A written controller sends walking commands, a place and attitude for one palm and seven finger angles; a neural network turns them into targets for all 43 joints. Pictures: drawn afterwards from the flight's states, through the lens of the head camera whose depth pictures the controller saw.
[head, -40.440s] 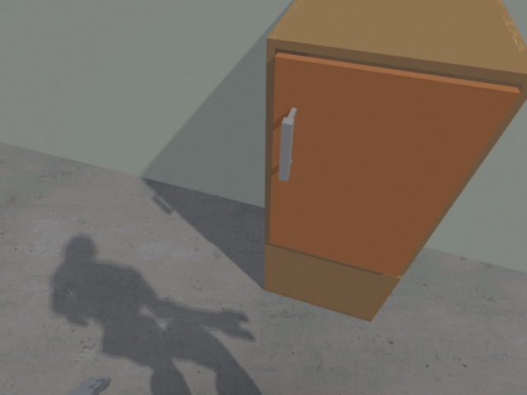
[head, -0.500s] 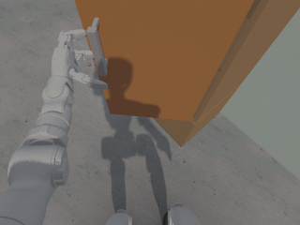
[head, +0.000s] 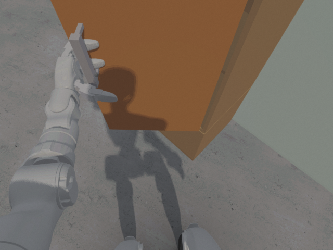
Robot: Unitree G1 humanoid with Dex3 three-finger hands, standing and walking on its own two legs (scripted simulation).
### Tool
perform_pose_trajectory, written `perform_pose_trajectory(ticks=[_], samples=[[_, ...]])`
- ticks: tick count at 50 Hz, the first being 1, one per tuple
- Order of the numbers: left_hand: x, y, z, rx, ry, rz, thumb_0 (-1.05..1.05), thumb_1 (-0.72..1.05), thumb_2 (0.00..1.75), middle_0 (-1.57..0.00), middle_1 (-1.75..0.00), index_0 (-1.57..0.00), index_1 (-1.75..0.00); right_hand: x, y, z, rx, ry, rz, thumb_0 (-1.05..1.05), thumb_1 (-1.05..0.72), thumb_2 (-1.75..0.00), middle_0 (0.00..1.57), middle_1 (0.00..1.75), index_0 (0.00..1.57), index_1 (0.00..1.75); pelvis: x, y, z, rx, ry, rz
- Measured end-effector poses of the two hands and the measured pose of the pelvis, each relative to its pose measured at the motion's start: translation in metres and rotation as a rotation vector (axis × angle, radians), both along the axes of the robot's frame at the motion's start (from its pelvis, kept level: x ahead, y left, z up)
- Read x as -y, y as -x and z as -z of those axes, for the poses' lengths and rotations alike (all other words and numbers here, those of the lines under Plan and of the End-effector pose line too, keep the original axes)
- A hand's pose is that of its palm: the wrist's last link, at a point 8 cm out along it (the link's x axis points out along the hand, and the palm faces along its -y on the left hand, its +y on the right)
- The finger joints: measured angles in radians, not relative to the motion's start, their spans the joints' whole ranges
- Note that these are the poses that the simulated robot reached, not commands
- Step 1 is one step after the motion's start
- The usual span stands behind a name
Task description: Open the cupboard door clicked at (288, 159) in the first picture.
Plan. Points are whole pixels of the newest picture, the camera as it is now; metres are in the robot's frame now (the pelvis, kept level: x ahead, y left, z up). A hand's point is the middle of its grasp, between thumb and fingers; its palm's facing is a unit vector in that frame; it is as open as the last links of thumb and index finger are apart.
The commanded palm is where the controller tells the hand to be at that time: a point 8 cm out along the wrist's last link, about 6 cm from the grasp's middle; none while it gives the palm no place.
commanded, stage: slide the fingers in behind the handle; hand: left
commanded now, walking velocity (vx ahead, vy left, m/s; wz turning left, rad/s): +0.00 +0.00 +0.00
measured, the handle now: (87, 58) +0.56 +0.16 +0.10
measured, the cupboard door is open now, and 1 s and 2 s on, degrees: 44 44 84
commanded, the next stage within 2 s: close the thumb around the handle in 0.10 s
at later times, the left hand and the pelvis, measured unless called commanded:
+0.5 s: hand (95, 75) +0.50 +0.14 +0.10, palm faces -0.04 -1.00 -0.01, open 11.4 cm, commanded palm +0.48 +0.18 +0.10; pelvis +0.00 +0.01 +0.00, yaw -1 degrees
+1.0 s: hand (95, 74) +0.51 +0.14 +0.09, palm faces -0.04 -1.00 -0.01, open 5.5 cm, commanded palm +0.48 +0.18 +0.10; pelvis +0.00 +0.01 +0.00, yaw +0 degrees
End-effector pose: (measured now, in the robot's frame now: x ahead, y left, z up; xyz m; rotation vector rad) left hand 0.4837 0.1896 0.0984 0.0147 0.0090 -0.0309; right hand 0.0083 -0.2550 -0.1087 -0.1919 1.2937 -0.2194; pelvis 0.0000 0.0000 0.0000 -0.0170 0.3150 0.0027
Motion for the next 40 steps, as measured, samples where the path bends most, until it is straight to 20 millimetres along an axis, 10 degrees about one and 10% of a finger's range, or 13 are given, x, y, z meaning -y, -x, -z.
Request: perform_pose_trajectory(ticks=[18, 40], samples=[[-0.001, -0.002, 0.002, -0.006, 0.008, 0.010, -0.02, -0.39, 0.35, -0.30, -1.21, -0.30, -1.21, 0.002, 0.013, -0.004, -0.012, 0.033, 0.019, 0.00, -0.91, -0.90, 0.20, 0.30, 0.20, 0.30, -0.004, 0.004, 0.000, -0.005, 0.003, 0.006], [-0.002, -0.003, 0.003, -0.003, 0.006, 0.002, 0.00, 0.68, 0.81, -0.37, -1.32, -0.37, -1.32, -0.009, 0.007, -0.001, -0.015, 0.011, 0.010, 0.00, -0.91, -0.90, 0.20, 0.30, 0.20, 0.30, -0.010, 0.000, 0.001, -0.007, 0.006, 0.004]])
